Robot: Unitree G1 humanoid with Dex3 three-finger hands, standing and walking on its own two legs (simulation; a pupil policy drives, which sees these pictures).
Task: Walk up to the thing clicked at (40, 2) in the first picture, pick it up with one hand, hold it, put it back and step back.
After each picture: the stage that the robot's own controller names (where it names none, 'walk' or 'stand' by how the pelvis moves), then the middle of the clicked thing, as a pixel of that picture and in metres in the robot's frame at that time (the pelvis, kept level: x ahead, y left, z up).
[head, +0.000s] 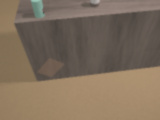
stand; (38, 7) +0.99 +0.29 -0.04
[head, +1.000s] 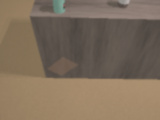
walk; (58, 1) +0.88 +0.18 -0.02
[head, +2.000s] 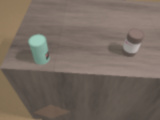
walk; (39, 50) +0.50 +0.22 -0.01
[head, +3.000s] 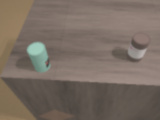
stand; (39, 58) +0.47 +0.20 -0.02
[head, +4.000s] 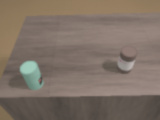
stand; (32, 76) +0.42 +0.22 -0.03
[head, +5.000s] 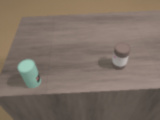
stand; (30, 74) +0.44 +0.24 -0.04
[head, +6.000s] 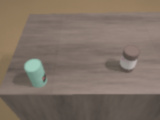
stand; (36, 73) +0.43 +0.21 -0.04
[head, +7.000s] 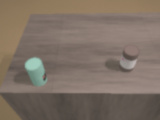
stand; (36, 72) +0.44 +0.21 -0.04
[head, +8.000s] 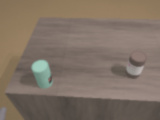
rise first; (42, 74) +0.44 +0.20 -0.04
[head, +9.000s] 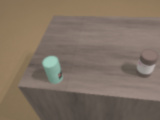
go down; (53, 70) +0.46 +0.18 -0.04
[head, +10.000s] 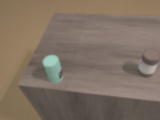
go down; (53, 69) +0.45 +0.18 -0.04
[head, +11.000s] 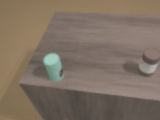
go down; (54, 67) +0.46 +0.19 -0.04
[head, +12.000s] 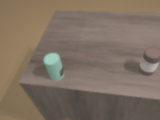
go down; (54, 67) +0.46 +0.18 -0.04
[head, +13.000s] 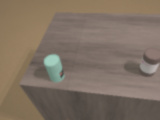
go down; (54, 68) +0.45 +0.18 -0.04
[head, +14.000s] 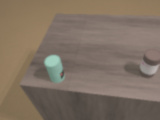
go down; (55, 69) +0.45 +0.18 -0.04
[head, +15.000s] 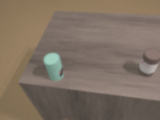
go down; (54, 67) +0.46 +0.19 -0.04
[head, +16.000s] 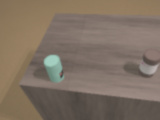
go down; (54, 69) +0.45 +0.18 -0.04
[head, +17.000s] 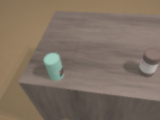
go down; (54, 67) +0.46 +0.19 -0.04
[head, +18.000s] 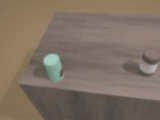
go down; (54, 68) +0.46 +0.19 -0.04
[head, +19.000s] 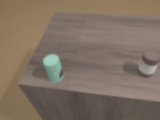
go down; (53, 68) +0.45 +0.19 -0.04
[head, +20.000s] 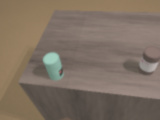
go down; (54, 66) +0.46 +0.19 -0.04
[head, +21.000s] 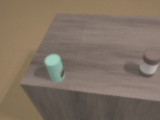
go down; (55, 68) +0.46 +0.18 -0.04
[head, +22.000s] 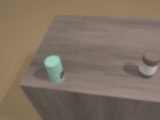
go down; (54, 69) +0.46 +0.18 -0.04
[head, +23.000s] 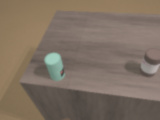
go down; (55, 67) +0.46 +0.18 -0.04
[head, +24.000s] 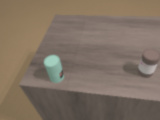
go down; (54, 69) +0.46 +0.19 -0.04
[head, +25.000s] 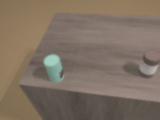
go down; (54, 69) +0.45 +0.19 -0.04
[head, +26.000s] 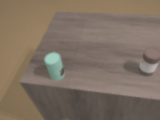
go down; (55, 67) +0.46 +0.19 -0.04
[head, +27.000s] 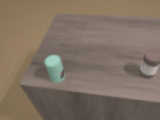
go down; (55, 69) +0.45 +0.18 -0.04
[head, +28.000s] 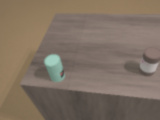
go down; (55, 68) +0.46 +0.18 -0.04
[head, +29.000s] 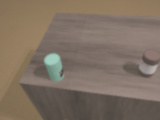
go down; (54, 67) +0.46 +0.19 -0.04
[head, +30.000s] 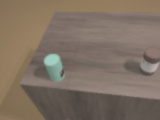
go down; (54, 68) +0.45 +0.18 -0.04
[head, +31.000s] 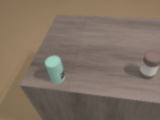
go down; (55, 70) +0.45 +0.18 -0.04
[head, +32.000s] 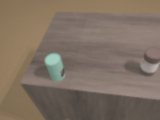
go down; (55, 67) +0.46 +0.18 -0.04
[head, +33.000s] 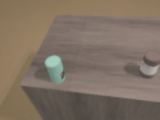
go down; (55, 69) +0.45 +0.18 -0.04
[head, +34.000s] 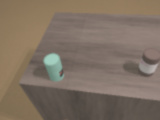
go down; (54, 68) +0.46 +0.19 -0.04
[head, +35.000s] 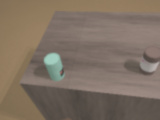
go down; (54, 67) +0.46 +0.18 -0.04
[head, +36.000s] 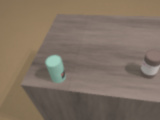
go down; (56, 69) +0.45 +0.18 -0.04
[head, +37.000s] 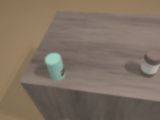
go down; (55, 67) +0.46 +0.19 -0.04
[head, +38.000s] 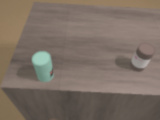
go down; (43, 67) +0.44 +0.16 -0.02
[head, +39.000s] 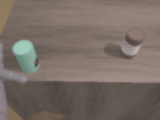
close in; (27, 57) +0.46 +0.19 +0.01
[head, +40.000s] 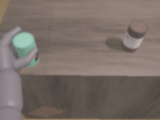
close; (27, 50) +0.47 +0.18 +0.03
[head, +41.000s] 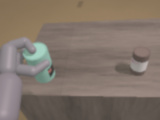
lift; (40, 63) +0.35 +0.14 +0.17
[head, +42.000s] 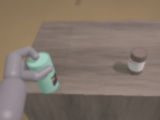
hold; (44, 73) +0.34 +0.14 +0.12
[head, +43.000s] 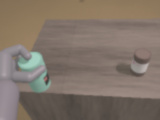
hold; (35, 72) +0.33 +0.17 +0.13
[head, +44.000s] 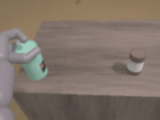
crouch; (32, 61) +0.38 +0.17 +0.14
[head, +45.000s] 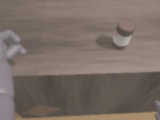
lower; out of the picture +0.27 +0.02 -0.54
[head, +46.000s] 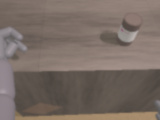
lower; out of the picture +0.27 -0.07 -0.67
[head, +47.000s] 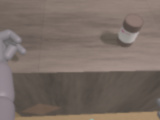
lower; out of the picture +0.27 -0.12 -0.67
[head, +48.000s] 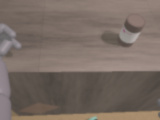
lower; out of the picture +0.28 -0.16 -0.67
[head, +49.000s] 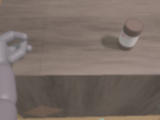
open; out of the picture +0.28 -0.18 -0.68
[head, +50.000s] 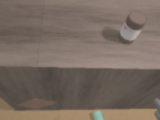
rise; out of the picture +0.29 -0.21 -0.67
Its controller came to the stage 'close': yes
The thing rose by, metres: 0.20
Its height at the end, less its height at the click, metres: -0.71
